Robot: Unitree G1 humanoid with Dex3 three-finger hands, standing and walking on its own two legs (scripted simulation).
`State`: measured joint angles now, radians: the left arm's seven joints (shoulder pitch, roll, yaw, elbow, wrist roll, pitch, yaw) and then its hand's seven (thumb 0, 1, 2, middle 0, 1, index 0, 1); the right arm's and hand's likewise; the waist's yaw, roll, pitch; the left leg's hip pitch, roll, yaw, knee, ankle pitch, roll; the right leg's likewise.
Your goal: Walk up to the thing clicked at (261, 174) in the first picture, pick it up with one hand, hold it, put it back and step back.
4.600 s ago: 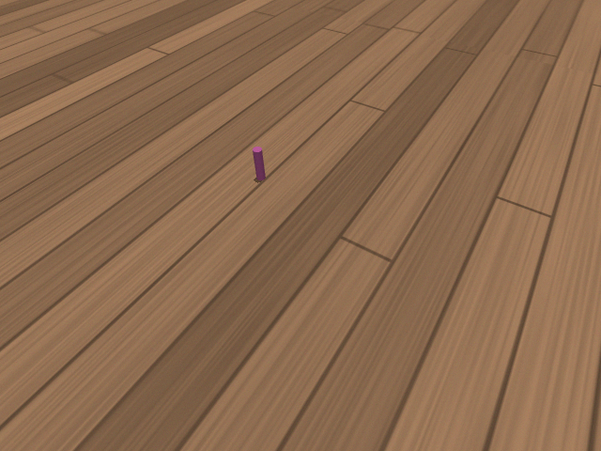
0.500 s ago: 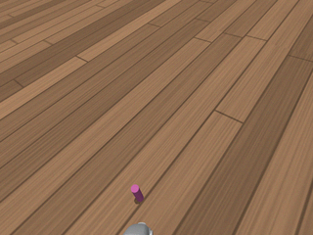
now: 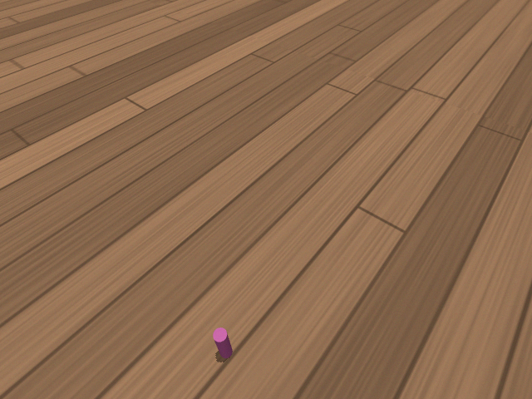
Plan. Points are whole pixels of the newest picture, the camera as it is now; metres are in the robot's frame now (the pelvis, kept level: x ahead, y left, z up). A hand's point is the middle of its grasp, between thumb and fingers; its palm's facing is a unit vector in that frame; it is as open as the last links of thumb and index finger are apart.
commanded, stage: walk up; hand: left
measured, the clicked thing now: (223, 343) +0.40 +0.20 -0.68
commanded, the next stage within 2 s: stand in 1.20 s
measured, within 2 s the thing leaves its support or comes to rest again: neither
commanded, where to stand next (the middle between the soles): +0.06 +0.00 m, yaw -2 degrees
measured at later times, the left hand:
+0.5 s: hand out of the picture +0.14 +0.25 -0.14, palm faces -0.04 -0.94 -0.33, open 7.4 cm
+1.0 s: hand out of the picture +0.10 +0.26 -0.14, palm faces -0.03 -0.94 -0.34, open 7.4 cm
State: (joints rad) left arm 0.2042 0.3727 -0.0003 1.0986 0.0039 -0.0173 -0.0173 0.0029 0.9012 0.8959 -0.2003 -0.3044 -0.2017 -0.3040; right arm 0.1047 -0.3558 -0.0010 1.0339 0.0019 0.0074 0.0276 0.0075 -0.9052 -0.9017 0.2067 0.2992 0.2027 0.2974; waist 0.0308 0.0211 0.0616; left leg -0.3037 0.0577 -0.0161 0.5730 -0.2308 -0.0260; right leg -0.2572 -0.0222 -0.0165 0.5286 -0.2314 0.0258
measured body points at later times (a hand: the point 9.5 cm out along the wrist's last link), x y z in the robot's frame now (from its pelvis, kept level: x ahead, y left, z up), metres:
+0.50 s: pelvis +0.02 +0.00 +0.01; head +0.03 +0.00 +0.46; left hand +0.14 +0.29 -0.11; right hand +0.10 -0.30 -0.12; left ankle +0.05 +0.14 -0.73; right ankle +0.03 -0.14 -0.73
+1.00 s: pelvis +0.03 +0.01 +0.02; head +0.04 +0.00 +0.46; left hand +0.10 +0.31 -0.12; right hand +0.10 -0.29 -0.12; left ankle +0.05 +0.14 -0.73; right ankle +0.03 -0.14 -0.73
